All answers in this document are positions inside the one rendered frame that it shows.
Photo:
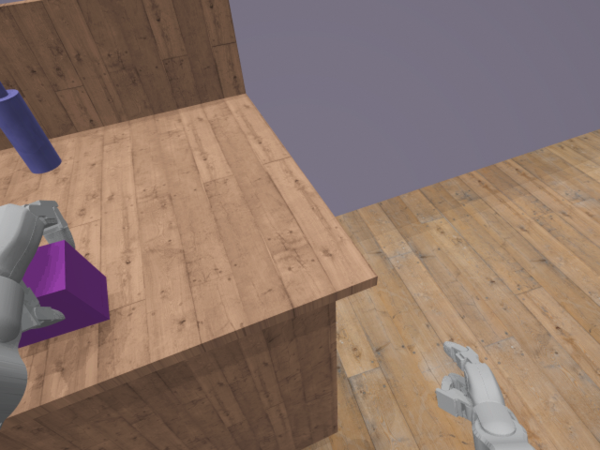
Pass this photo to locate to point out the robot right hand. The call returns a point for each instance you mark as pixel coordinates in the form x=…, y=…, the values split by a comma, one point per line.
x=458, y=395

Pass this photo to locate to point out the robot right forearm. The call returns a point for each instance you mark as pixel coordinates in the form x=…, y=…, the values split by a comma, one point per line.
x=495, y=427

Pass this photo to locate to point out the sponge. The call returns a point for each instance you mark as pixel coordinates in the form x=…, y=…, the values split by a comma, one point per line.
x=61, y=278

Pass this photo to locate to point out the robot left hand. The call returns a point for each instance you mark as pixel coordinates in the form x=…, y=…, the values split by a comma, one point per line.
x=21, y=230

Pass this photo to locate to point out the robot left forearm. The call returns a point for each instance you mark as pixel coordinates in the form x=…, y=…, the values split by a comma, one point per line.
x=13, y=372

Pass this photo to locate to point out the table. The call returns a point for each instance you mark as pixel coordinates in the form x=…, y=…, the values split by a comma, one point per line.
x=223, y=263

